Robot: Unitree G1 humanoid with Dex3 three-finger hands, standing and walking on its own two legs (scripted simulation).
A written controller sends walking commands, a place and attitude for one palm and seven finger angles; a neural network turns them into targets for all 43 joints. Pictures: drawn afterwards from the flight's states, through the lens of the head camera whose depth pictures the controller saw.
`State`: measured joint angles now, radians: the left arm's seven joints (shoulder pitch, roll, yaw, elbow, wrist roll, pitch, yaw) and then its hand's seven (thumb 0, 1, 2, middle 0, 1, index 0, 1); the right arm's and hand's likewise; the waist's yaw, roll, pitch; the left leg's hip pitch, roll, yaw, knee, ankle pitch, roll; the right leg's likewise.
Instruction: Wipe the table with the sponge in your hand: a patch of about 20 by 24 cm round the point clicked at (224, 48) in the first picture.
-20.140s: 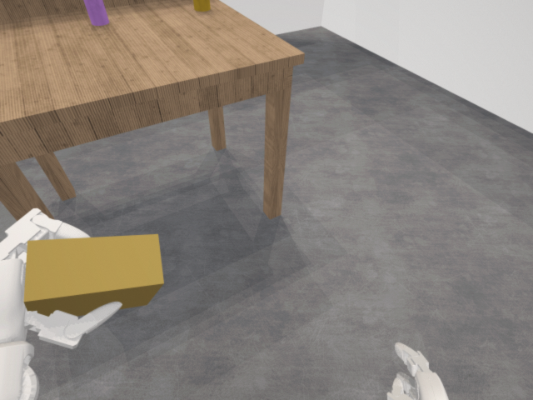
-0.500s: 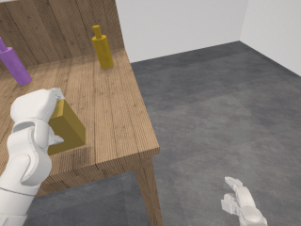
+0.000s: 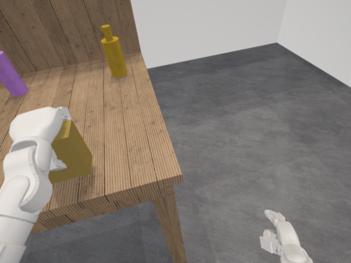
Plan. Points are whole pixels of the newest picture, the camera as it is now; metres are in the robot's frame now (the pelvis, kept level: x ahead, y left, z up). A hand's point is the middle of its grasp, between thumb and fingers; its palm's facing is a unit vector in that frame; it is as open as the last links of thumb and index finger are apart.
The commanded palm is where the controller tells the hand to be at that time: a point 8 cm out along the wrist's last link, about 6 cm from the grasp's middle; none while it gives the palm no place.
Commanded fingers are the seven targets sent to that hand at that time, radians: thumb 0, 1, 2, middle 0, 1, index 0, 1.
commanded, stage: move the sponge above the wiping area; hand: left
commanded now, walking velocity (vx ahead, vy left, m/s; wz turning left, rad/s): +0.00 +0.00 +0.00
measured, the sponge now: (63, 158) +0.28 +0.31 +0.11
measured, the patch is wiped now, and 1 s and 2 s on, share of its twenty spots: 0.00 0.00 0.00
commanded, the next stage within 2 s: lower the sponge onto the table in 1.34 s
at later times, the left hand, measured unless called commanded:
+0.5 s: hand (45, 145) +0.28 +0.33 +0.16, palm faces +0.05 -0.02 -1.00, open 10.2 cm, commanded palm +0.25 +0.33 +0.24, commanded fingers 0.00 0.10 1.30 -1.20 -1.60 -1.20 -1.60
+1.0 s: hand (42, 141) +0.28 +0.33 +0.18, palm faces +0.08 -0.01 -1.00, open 10.2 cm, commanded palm +0.24 +0.33 +0.25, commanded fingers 0.00 0.10 1.30 -1.20 -1.60 -1.20 -1.60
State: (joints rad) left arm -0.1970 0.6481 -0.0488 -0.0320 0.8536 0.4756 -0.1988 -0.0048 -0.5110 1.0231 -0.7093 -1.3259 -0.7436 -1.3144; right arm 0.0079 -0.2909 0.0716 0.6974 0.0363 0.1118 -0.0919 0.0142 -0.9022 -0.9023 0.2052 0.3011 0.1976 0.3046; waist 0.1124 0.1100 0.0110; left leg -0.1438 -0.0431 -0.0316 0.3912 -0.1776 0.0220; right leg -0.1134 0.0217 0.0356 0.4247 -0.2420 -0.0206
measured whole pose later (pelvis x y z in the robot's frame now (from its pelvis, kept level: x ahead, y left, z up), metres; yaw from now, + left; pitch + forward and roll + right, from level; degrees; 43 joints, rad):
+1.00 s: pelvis +0.00 +0.01 +0.00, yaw +0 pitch -4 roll +0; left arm -0.19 0.65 -0.02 -0.02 0.86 0.46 -0.18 0.00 -0.51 1.02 -0.71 -1.33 -0.74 -1.32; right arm 0.01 -0.28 0.08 0.70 0.04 0.12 -0.08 0.01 -0.90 -0.90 0.21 0.30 0.20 0.30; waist 0.12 0.11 0.01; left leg -0.14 -0.05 -0.03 0.37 -0.16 0.03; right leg -0.10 0.01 0.04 0.40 -0.23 -0.01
